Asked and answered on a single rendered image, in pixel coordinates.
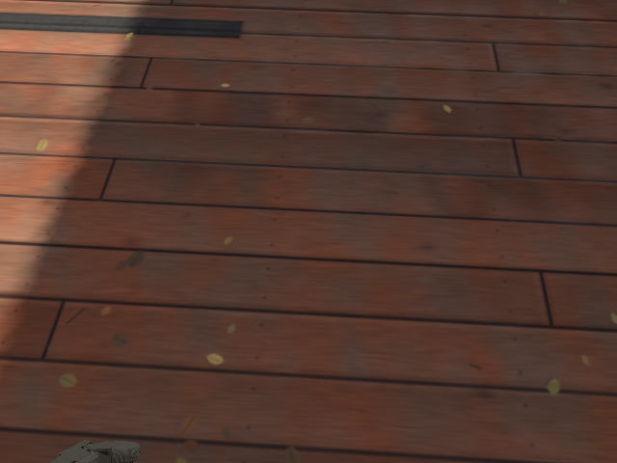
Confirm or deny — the robot left hand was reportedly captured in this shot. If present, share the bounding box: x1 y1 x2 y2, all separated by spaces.
50 440 141 463

